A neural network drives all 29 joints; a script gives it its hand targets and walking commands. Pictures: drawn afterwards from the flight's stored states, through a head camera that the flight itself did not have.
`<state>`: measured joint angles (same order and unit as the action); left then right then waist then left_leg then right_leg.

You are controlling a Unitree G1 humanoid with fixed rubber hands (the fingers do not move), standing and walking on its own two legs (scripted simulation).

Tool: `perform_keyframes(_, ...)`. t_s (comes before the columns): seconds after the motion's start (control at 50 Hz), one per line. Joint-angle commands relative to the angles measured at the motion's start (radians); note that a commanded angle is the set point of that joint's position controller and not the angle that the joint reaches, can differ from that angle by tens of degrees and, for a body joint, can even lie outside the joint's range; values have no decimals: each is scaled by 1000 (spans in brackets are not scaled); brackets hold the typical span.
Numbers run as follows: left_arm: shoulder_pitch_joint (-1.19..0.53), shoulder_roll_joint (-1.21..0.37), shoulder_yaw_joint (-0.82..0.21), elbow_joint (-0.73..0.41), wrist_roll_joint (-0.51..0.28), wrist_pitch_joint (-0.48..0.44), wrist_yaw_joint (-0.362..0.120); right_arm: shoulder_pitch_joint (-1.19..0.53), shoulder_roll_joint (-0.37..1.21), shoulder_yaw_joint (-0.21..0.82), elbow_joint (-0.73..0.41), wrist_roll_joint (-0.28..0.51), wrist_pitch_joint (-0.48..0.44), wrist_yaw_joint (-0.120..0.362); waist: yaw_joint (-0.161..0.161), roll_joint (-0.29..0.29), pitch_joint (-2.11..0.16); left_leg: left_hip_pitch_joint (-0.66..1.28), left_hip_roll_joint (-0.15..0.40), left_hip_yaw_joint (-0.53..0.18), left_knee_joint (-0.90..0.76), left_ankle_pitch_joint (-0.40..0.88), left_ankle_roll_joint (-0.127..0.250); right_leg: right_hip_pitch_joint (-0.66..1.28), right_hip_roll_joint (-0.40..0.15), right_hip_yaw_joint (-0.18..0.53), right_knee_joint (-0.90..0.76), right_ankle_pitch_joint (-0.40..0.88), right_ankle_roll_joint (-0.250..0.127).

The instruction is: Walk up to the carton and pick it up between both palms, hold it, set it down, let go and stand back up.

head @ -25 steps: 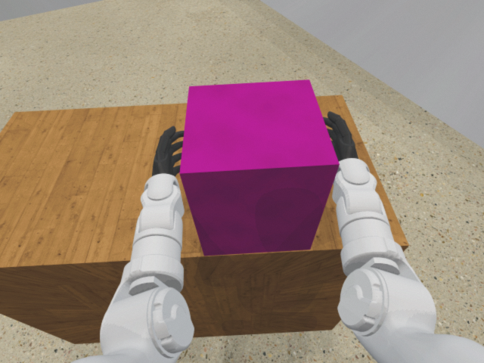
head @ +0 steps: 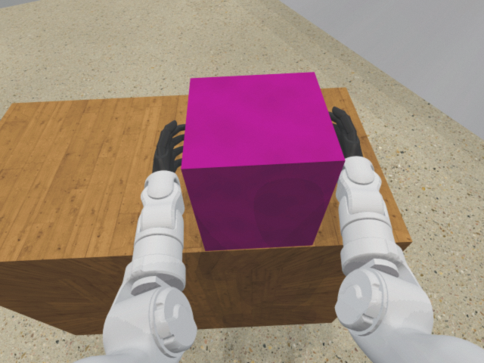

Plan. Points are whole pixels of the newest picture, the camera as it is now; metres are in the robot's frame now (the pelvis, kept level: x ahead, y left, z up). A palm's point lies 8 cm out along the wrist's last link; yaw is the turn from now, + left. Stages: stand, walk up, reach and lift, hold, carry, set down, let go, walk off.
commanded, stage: set down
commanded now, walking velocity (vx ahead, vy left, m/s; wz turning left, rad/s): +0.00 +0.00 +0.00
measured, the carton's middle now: (255, 167) +0.44 -0.03 +0.06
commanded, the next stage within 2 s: none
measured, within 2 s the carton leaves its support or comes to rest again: neither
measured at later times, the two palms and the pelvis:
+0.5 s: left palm (167, 171) +0.43 +0.13 +0.07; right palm (344, 157) +0.44 -0.18 +0.08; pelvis +0.01 +0.00 +0.00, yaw -2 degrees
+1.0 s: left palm (144, 159) +0.44 +0.16 +0.10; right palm (368, 139) +0.45 -0.22 +0.11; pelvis -0.01 +0.00 +0.00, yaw -3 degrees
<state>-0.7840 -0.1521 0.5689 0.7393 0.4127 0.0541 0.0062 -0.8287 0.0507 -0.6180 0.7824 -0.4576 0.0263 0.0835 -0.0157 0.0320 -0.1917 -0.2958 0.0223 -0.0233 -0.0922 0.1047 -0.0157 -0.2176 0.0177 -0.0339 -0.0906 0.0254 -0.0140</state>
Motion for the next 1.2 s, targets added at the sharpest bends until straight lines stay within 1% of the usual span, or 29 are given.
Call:
perform_keyframes(0.0, -390, -327, -218, 55, 21, 18, -97, -328, 365, 210, 91, -37, 23, 98, 13, -44, -318, 151, -46, 21, -86, 52, 70, 165, 43, -22, -14, 201, 69)
perform_keyframes(0.08, -380, -330, -218, 58, 24, 13, -99, -321, 364, 206, 95, -43, 18, 98, 13, -41, -322, 153, -47, 21, -89, 55, 68, 163, 43, -23, -17, 208, 69)
perform_keyframes(0.26, -368, -316, -244, 32, -16, 21, -100, -365, 352, 242, 105, -22, 8, 108, 15, -41, -358, 206, -55, 21, -61, 84, 41, 175, 47, -26, 7, 273, 80)
perform_keyframes(0.34, -361, -259, -237, 33, -34, 18, -92, -373, 303, 248, 116, -8, 0, 100, 16, -46, -367, 224, -57, 25, -44, 104, 28, 175, 48, -22, 22, 302, 84)
perform_keyframes(0.38, -363, -176, -221, 40, -50, 10, -75, -373, 233, 242, 130, 5, -10, 84, 16, -49, -385, 230, -58, 30, -29, 119, 20, 174, 47, -16, 38, 320, 86)
perform_keyframes(0.4, -355, -71, -196, 39, -67, 5, -54, -363, 131, 225, 141, 23, -19, 66, 9, -56, -401, 242, -57, 37, -15, 132, 10, 163, 48, -12, 53, 327, 88)
perform_keyframes(0.42, -374, 32, -182, 33, -86, -4, -30, -370, 35, 223, 158, 51, -34, 43, 11, -59, -424, 244, -59, 40, 8, 149, 10, 168, 41, -5, 69, 346, 88)
perform_keyframes(0.44, -404, 117, -179, 28, -113, -20, -1, -392, -37, 238, 162, 96, -53, 17, 12, -59, -457, 246, -60, 43, 29, 166, 8, 165, 40, 1, 89, 367, 86)
perform_keyframes(0.46, -442, 192, -192, 23, -160, -37, 36, -432, -112, 281, 167, 168, -70, -16, 17, -64, -499, 231, -62, 45, 56, 179, 6, 180, 33, 15, 118, 404, 82)
perform_keyframes(0.48, -509, 236, -212, 25, -211, -52, 72, -487, -146, 337, 164, 253, -81, -52, 26, -68, -557, 206, -65, 46, 86, 187, 7, 208, 29, 28, 157, 445, 77)
perform_keyframes(0.52, -594, 292, -239, 32, -294, -64, 136, -565, -213, 455, 134, 406, -81, -118, 63, -80, -659, 180, -71, 45, 145, 195, 2, 267, 27, 52, 243, 498, 68)
perform_keyframes(0.54, -605, 307, -254, 39, -324, -64, 157, -586, -244, 496, 114, 459, -78, -140, 69, -79, -689, 184, -71, 42, 171, 209, -2, 268, 29, 59, 272, 517, 65)
perform_keyframes(0.56, -609, 317, -269, 45, -347, -60, 169, -598, -271, 525, 110, 496, -74, -157, 73, -75, -714, 203, -69, 41, 197, 240, -8, 252, 30, 63, 290, 532, 62)
perform_keyframes(0.58, -603, 326, -282, 48, -368, -55, 176, -607, -303, 541, 99, 527, -73, -169, 71, -64, -747, 238, -66, 40, 227, 287, -19, 220, 33, 62, 300, 545, 59)
perform_keyframes(0.62, -582, 337, -314, 56, -403, -42, 179, -609, -360, 563, 104, 571, -74, -182, 63, -44, -797, 314, -60, 37, 291, 380, -40, 149, 35, 57, 309, 571, 56)
perform_keyframes(0.66, -553, 348, -339, 59, -433, -27, 174, -599, -407, 580, 123, 602, -74, -185, 51, -35, -812, 362, -54, 35, 345, 442, -56, 89, 36, 52, 315, 582, 57)
perform_keyframes(0.74, -515, 383, -365, 53, -481, -9, 153, -585, -474, 599, 173, 638, -75, -171, 30, -41, -788, 379, -50, 30, 397, 475, -75, 26, 41, 45, 332, 585, 66)
perform_keyframes(0.82, -546, 429, -397, -16, -529, 11, 150, -628, -516, 617, 162, 683, -69, -145, 26, -47, -820, 430, -48, 20, 431, 517, -76, -36, 46, 32, 343, 567, 82)
perform_keyframes(0.88, -586, 450, -429, -103, -569, 57, 161, -681, -530, 638, 126, 726, -45, -130, 27, -55, -857, 483, -48, 8, 455, 552, -61, -79, 47, 22, 346, 547, 94)
perform_keyframes(0.92, -602, 463, -440, -140, -589, 99, 166, -708, -530, 654, 113, 752, -16, -125, 26, -66, -848, 487, -48, 2, 462, 539, -49, -83, 44, 21, 345, 536, 100)
perform_keyframes(0.98, -616, 492, -432, -143, -604, 152, 164, -738, -530, 679, 118, 785, 31, -126, 36, -85, -785, 425, -54, -2, 442, 434, -33, -39, 38, 28, 350, 512, 107)
perform_keyframes(1.02, -632, 515, -421, -129, -606, 180, 165, -759, -533, 687, 123, 797, 62, -128, 46, -91, -741, 391, -55, -3, 423, 361, -25, -21, 36, 32, 349, 464, 110)
perform_keyframes(1.1, -682, 559, -409, -89, -611, 236, 172, -805, -545, 682, 140, 803, 130, -135, 65, -87, -657, 363, -49, 1, 401, 229, -13, -47, 37, 34, 328, 288, 104)
perform_keyframes(1.18, -752, 601, -429, -64, -642, 301, 189, -862, -563, 656, 145, 790, 210, -143, 73, -76, -604, 346, -39, 11, 402, 103, -6, -111, 40, 27, 311, 84, 86)
